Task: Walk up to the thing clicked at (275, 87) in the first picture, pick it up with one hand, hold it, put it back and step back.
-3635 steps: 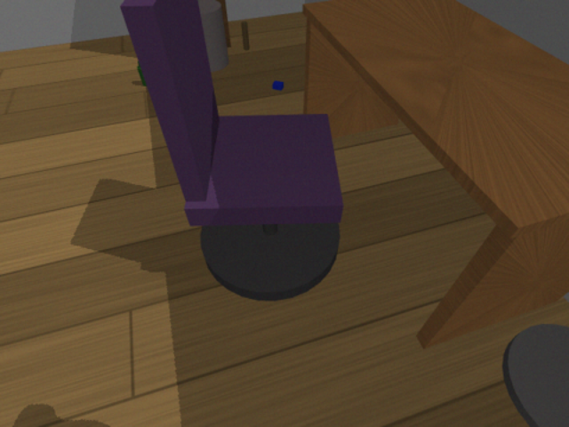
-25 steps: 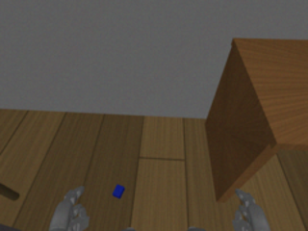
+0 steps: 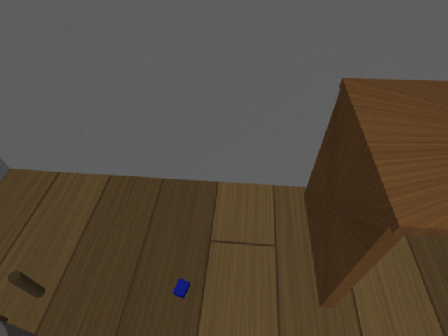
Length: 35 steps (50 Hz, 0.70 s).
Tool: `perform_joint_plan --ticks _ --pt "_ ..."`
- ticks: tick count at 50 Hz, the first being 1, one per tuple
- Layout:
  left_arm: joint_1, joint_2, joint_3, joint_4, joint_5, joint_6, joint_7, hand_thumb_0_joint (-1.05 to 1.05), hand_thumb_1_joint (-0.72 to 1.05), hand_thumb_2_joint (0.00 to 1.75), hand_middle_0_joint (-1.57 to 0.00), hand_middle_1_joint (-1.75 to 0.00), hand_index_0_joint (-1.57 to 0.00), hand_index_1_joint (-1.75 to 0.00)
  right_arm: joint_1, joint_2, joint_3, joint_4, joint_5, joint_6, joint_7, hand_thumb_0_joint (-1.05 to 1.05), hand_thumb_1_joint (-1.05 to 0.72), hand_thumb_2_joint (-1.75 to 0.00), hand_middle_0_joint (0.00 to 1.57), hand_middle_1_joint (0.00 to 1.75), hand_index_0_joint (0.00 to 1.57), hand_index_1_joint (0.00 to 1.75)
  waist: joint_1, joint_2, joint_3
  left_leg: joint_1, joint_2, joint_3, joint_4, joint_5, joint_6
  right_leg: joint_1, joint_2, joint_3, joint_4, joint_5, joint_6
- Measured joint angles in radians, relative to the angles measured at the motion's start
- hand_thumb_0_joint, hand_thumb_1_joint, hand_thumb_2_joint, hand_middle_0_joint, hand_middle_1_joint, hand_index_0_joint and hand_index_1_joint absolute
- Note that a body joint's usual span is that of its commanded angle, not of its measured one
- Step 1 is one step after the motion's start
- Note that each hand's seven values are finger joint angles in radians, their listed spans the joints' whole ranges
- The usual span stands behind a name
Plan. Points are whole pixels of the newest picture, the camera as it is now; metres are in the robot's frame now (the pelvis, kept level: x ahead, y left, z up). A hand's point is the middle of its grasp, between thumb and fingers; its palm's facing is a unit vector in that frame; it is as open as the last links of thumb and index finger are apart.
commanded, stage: stand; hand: left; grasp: from above
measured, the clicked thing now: (181, 288) +0.45 +0.22 -0.76
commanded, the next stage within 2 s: step back in 1.96 s
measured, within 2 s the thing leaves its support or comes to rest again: neither
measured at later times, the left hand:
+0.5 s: hand out of the picture +0.04 +0.23 -0.15, palm faces +0.02 -0.94 -0.34, open 7.4 cm
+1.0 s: hand out of the picture +0.07 +0.22 -0.15, palm faces +0.00 -0.94 -0.33, open 7.4 cm
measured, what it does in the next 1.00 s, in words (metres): stands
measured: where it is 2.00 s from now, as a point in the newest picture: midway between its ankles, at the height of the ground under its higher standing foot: outside the picture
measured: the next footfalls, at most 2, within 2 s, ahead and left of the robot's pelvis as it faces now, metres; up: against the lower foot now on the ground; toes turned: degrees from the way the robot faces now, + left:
none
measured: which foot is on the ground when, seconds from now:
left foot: down 0.00-1.00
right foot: down 0.00-1.00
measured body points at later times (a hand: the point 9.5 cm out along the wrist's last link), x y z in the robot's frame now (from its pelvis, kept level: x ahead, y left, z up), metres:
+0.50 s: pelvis -0.01 -0.01 +0.01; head -0.01 -0.02 +0.46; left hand +0.04 +0.28 -0.13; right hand +0.05 -0.30 -0.14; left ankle +0.01 +0.11 -0.74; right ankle +0.01 -0.14 -0.74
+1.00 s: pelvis +0.01 -0.02 +0.01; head +0.01 -0.03 +0.46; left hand +0.07 +0.27 -0.13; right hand +0.06 -0.31 -0.14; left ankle +0.01 +0.11 -0.74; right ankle +0.01 -0.14 -0.74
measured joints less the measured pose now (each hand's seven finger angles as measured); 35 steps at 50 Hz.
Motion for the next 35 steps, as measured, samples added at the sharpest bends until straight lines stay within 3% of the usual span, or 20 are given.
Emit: perform_joint_plan --ticks 12,35 --pt "-0.043 0.012 -0.002 0.082 -0.001 -0.013 -0.002 0.01 0.90 0.90 -0.20 -0.30 -0.21 -0.30 -0.030 -0.010 0.002 0.061 0.008 0.002 0.004 0.01 -0.90 -0.89 0.21 0.30 0.20 0.30 -0.006 0.014 -0.002 0.060 0.001 -0.001 -0.099 0.060 -0.006 0.054 0.003 -0.002 -0.086 0.052 -0.004" --pt "-0.082 0.022 -0.004 0.125 -0.010 -0.021 -0.016 0.00 0.90 0.90 -0.20 -0.30 -0.21 -0.30 -0.042 -0.040 0.016 0.101 0.014 0.001 0.009 0.01 -0.90 -0.89 0.21 0.30 0.20 0.30 -0.019 0.013 0.005 0.065 0.022 -0.002 -0.136 0.078 -0.021 0.059 0.025 -0.004 -0.129 0.074 -0.019"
